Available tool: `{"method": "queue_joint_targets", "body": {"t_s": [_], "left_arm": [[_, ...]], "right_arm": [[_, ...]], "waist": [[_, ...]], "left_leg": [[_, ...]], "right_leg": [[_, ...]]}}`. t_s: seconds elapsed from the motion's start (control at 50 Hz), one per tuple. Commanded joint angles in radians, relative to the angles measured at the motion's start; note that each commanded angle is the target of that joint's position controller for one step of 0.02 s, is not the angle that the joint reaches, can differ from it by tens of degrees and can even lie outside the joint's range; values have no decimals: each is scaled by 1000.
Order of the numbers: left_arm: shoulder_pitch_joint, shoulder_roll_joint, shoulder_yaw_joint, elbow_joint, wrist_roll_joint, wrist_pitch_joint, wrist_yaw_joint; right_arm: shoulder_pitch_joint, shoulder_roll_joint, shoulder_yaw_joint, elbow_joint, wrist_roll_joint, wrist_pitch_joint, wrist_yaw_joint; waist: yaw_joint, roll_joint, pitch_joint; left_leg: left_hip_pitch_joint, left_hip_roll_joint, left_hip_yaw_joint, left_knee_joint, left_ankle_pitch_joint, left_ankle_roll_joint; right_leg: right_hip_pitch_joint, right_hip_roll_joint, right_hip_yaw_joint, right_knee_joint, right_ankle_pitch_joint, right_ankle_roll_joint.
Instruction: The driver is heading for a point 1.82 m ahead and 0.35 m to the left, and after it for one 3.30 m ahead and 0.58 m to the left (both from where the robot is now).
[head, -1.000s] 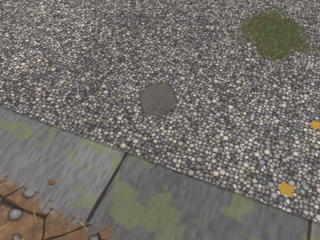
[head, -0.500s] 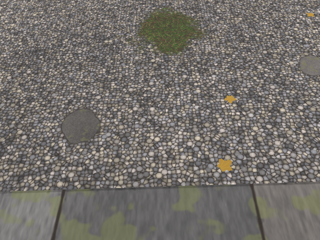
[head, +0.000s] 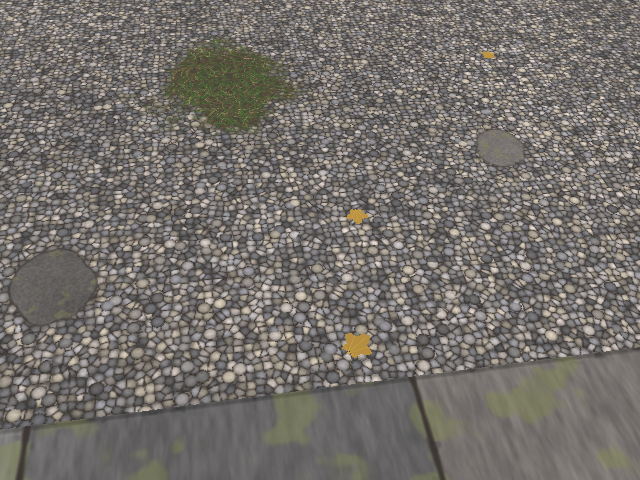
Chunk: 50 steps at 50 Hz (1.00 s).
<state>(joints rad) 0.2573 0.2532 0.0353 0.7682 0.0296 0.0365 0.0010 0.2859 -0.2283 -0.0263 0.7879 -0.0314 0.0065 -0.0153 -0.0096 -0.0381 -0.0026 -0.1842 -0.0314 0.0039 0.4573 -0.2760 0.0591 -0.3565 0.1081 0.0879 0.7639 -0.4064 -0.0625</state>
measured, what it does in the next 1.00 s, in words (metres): walks ahead: right foot, then left foot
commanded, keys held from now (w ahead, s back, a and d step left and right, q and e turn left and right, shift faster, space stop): w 1.00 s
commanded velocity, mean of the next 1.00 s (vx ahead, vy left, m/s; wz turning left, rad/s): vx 0.44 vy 0.00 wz -0.03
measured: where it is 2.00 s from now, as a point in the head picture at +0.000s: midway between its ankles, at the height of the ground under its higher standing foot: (360, 324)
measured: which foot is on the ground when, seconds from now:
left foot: down 0.00-0.34, up 0.36-0.84, down 0.86-1.00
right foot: up 0.00-0.30, down 0.32-0.86, up 0.88-1.00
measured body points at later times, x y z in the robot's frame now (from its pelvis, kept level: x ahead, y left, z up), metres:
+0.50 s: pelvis +0.17 -0.06 +0.00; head +0.18 -0.07 +0.45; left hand +0.24 +0.20 -0.11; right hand +0.22 -0.32 -0.14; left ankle +0.13 +0.08 -0.66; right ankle +0.16 -0.13 -0.74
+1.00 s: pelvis +0.44 -0.01 -0.01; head +0.46 +0.00 +0.44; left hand +0.46 +0.25 -0.15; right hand +0.53 -0.28 -0.13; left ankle +0.50 +0.04 -0.74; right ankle +0.33 -0.15 -0.64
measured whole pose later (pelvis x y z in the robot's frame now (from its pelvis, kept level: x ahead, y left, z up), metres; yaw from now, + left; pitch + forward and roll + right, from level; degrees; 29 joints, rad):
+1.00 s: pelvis +0.44 -0.01 -0.01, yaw +0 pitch -1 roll -1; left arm 0.33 0.25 0.04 0.92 0.01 -0.05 0.00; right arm 0.21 -0.24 -0.04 0.86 -0.02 -0.05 0.02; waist 0.01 -0.02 0.08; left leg -0.30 -0.06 0.09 0.47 -0.15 0.10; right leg -0.36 0.00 0.02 1.18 -0.33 -0.07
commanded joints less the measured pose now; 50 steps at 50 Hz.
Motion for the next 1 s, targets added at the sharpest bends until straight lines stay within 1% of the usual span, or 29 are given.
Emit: {"method": "queue_joint_targets", "body": {"t_s": [0.02, 0.06, 0.12, 0.22, 0.26, 0.28, 0.3, 0.32, 0.34, 0.36, 0.38, 0.4, 0.42, 0.46, 0.52, 0.62, 0.68, 0.74, 0.76, 0.8, 0.82, 0.84, 0.86, 0.88, 0.9, 0.92, 0.94, 0.96, 1.0], "left_arm": [[-25, 140, 42, -60, 12, -39, -21], [-31, 107, 35, -44, 19, -45, -38], [-121, 65, 20, -65, 8, -49, -49], [-216, 55, 11, -95, 3, -57, -42], [-200, 67, 15, -95, 0, -62, -35], [-160, 69, 17, -87, 0, -66, -31], [-85, 71, 20, -62, 2, -72, -24], [39, 97, 33, -16, 9, -84, -13], [201, 166, 53, 14, 26, -97, 2], [291, 293, 81, 30, 19, -96, 5], [243, 227, 65, 32, 3, -90, 1], [146, 172, 48, 13, 0, -89, -5], [91, 129, 36, 6, 0, -95, -10], [63, 85, 21, 10, -6, -109, -5], [130, 94, 23, 50, -16, -127, -3], [205, 80, 15, 101, -22, -126, -3], [232, 90, 14, 125, -22, -127, 0], [263, 102, 15, 155, -20, -121, 6], [253, 106, 12, 160, -20, -118, 10], [221, 138, 19, 164, -12, -111, 18], [209, 146, 20, 168, -5, -107, 21], [197, 150, 21, 170, -5, -97, 22], [218, 122, 13, 153, -16, -94, 22], [345, 3, -7, 139, -49, -95, 6], [305, 102, 20, 155, -23, -97, 7], [204, 130, 32, 124, -23, -104, 8], [152, 116, 26, 112, -29, -110, 6], [145, 93, 23, 117, -24, -102, 5], [180, 67, 21, 133, -6, -71, -3]], "right_arm": [[1, -157, -43, -27, 12, -28, 5], [28, -136, -40, -10, 18, -47, 9], [89, -142, -48, 24, 20, -62, 16], [152, -163, -56, 62, 11, -68, 18], [145, -181, -60, 66, 10, -68, 19], [131, -190, -62, 68, 13, -67, 19], [113, -190, -61, 68, 18, -65, 18], [112, -168, -54, 70, 20, -66, 17], [86, -119, -36, 44, 21, -69, 19], [118, -39, -16, 1, 31, -71, 22], [86, -140, -42, 18, 5, -60, 15], [64, -139, -45, 15, 6, -62, 25], [53, -124, -40, 19, 10, -65, 35], [62, -110, -37, 35, -1, -51, 46], [18, -92, -34, 28, -2, -34, 56], [-179, -67, -19, -41, -6, -28, 57], [-275, -49, -5, -73, 1, -34, 58], [-326, -61, -5, -95, 2, -35, 55], [-354, -78, -12, -108, 5, -40, 63], [-284, -92, -20, -91, 6, -48, 58], [-186, -110, -29, -60, 10, -52, 49], [-2, -124, -40, 1, 10, -61, 38], [175, -181, -57, 40, -14, -70, 23], [216, -275, -79, 37, -25, -67, 17], [167, -242, -76, 42, 25, -52, 27], [60, -193, -63, 34, 29, -48, 25], [-1, -141, -51, 24, 22, -55, 30], [-24, -118, -43, 30, 17, -64, 30], [-22, -89, -33, 51, 18, -84, 33]], "waist": [[18, 173, 133], [5, 155, 94], [-32, 154, 95], [-71, 162, 102], [-55, 158, 102], [-26, 151, 97], [19, 129, 82], [71, 79, 26], [148, -53, -86], [143, -292, -149], [117, -111, -54], [68, -46, 27], [43, -25, 52], [12, -62, 50], [4, -36, 52], [26, -24, 101], [42, -28, 115], [49, -28, 129], [48, -4, 140], [8, -31, 90], [-33, -47, 27], [-109, -29, -71], [-161, 46, -199], [-90, 250, -330], [-99, 178, -317], [-58, 135, -130], [-39, 87, -41], [-5, 80, 2], [39, 99, 12]], "left_leg": [[71, 278, -387, -381, -362, 138], [105, 226, -281, -366, -203, 130], [140, 213, -221, -360, -100, 142], [106, 238, -187, -322, -16, 159], [65, 252, -187, -291, 38, 157], [34, 257, -182, -258, 84, 148], [-12, 243, -158, -194, 147, 129], [-73, 199, -112, -51, 251, 103], [-178, 125, -24, 235, 176, 62], [-441, -26, 59, 535, -225, 19], [-509, 10, -51, 670, -239, 36], [-518, 60, -74, 690, -145, 46], [-488, 87, -68, 661, -75, 42], [-438, 120, -39, 620, -7, 18], [-473, 122, -8, 610, 54, -14], [-554, 124, 31, 431, 188, -48], [-485, 100, 66, 271, 279, -32], [-446, 80, 77, 174, 271, 9], [-428, 62, 72, 131, 262, 21], [-313, 21, 82, 88, 190, 53], [-207, -9, 86, 83, 143, 71], [-11, -26, 91, 34, 162, 96], [255, 144, -92, 20, 76, 140], [543, 429, -588, -43, -49, 261], [499, 430, -746, -156, -99, 276], [346, 392, -558, -171, -75, 240], [202, 359, -438, -209, 62, 217], [106, 313, -344, -230, 168, 185], [0, 256, -230, -270, 281, 143]], "right_leg": [[-279, -77, -12, 170, 63, 23], [-267, -95, -62, 182, 122, 40], [-282, -123, -105, 74, 174, 64], [-166, -124, -148, -131, 153, 56], [-71, -112, -165, -181, 148, 33], [7, -102, -171, -220, 163, 20], [128, -85, -178, -282, 201, 8], [310, -74, -157, -319, 194, -9], [500, -257, 60, -401, 22, -51], [626, -507, 516, -559, -223, -150], [511, -507, 566, -582, -255, -168], [425, -460, 436, -571, -187, -156], [359, -408, 329, -590, -55, -136], [314, -327, 178, -617, 140, -106], [325, -307, 94, -623, 377, -126], [330, -281, 2, -636, 558, -140], [321, -276, -36, -634, 624, -132], [383, -309, -35, -616, 676, -133], [403, -307, -35, -607, 741, -119], [459, -317, -54, -514, 958, -93], [482, -311, -64, -399, 1082, -79], [453, -277, -98, -188, 1092, -58], [273, -238, -130, 116, 808, -44], [-107, -44, -148, 505, 66, 0], [-236, -23, -17, 626, -93, -18], [-292, -85, -4, 627, -4, -26], [-256, -121, -12, 562, 67, -24], [-205, -154, -16, 495, 90, -19], [-96, -181, -15, 383, 114, 2]]}}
